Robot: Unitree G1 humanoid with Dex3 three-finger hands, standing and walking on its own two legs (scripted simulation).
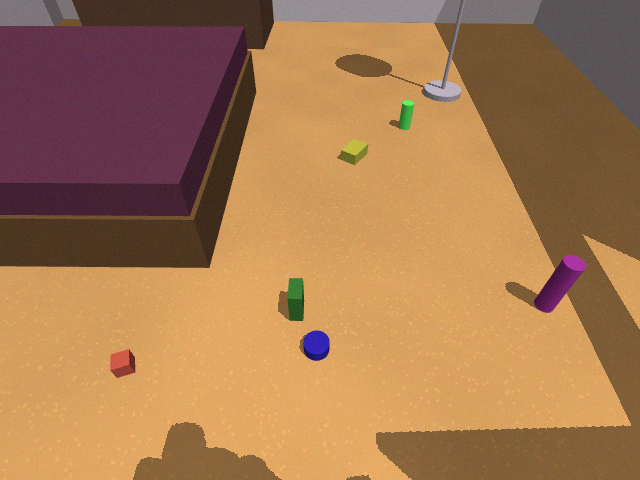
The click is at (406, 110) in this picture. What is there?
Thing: squat round
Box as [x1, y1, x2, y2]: [399, 100, 413, 129]
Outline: 409,100 405,100 402,102 399,121 399,127 402,129 407,129 410,123 413,102
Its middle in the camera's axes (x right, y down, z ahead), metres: +0.52 -0.73 +2.32
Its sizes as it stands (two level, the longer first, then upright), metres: 0.068 0.068 0.156
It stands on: the floor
